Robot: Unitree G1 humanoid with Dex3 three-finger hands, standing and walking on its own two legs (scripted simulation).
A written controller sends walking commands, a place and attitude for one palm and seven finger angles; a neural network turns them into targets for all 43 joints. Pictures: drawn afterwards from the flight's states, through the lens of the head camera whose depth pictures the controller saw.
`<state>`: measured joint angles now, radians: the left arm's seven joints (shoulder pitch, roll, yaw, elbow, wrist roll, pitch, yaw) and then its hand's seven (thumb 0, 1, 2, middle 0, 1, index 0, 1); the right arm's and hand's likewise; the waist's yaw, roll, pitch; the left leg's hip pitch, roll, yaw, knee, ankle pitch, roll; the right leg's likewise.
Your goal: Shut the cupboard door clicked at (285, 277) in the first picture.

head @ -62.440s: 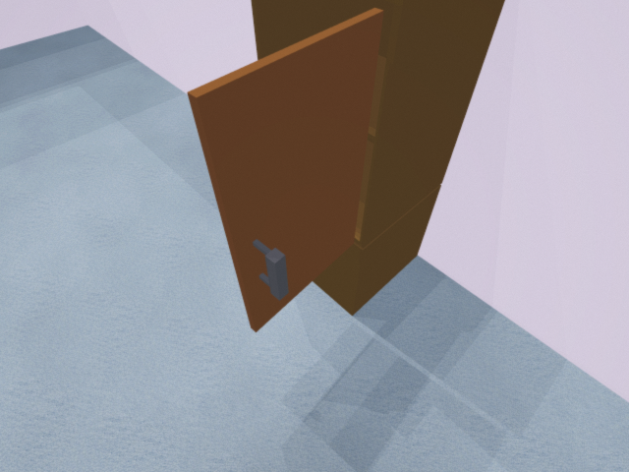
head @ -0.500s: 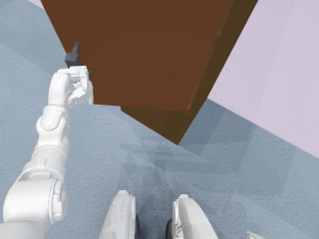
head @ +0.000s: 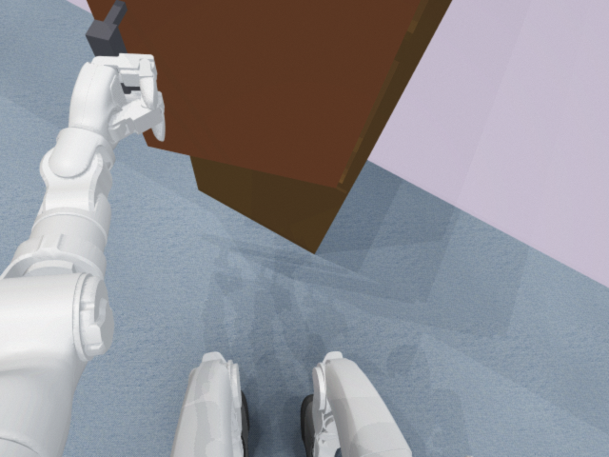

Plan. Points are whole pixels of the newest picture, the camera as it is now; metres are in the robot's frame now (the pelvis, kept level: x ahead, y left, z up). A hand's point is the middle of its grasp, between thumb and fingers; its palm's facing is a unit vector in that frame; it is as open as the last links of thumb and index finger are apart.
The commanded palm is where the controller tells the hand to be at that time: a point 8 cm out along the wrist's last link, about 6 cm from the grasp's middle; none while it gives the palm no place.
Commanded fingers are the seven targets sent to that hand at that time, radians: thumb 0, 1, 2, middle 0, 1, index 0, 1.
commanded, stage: push the door shut along its arc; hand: left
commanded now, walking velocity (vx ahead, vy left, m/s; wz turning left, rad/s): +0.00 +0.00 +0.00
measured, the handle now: (125, 60) +0.61 +0.20 +0.05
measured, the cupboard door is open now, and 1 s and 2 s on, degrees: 18 7 7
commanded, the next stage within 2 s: pull the fist back off the door in 0.66 s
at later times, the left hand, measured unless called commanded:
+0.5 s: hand (207, 69) +0.59 +0.09 +0.06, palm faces -0.32 -0.95 -0.03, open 3.1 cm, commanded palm +0.60 +0.11 +0.06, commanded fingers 0.00 0.90 0.90 -1.30 -1.50 -1.30 -1.50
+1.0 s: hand (216, 60) +0.62 +0.08 +0.05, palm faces +0.12 -0.99 -0.04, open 2.8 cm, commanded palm +0.59 +0.09 +0.06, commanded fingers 0.00 0.90 0.90 -1.30 -1.50 -1.30 -1.50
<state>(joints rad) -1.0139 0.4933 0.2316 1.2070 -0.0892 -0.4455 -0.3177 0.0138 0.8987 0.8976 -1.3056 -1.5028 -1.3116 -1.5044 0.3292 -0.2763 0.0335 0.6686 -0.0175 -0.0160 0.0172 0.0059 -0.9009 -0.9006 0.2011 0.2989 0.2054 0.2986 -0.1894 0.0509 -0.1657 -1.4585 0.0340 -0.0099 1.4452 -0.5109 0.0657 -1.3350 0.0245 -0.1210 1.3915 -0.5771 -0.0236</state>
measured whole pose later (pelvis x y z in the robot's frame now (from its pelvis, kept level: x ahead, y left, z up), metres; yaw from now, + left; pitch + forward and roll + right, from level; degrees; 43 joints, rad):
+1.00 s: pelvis +0.00 -0.02 -0.02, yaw -2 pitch +35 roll -6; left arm -1.28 0.47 0.34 1.24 0.13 -0.33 0.16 -0.01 0.78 0.87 -1.29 -1.50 -1.30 -1.50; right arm 0.40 -0.23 0.05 0.64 -0.12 -0.04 0.11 0.00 -0.90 -0.90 0.20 0.30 0.20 0.30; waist -0.28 0.07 -0.15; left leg -1.61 0.07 -0.02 1.51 -0.52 0.04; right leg -1.49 0.06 -0.13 1.45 -0.58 -0.05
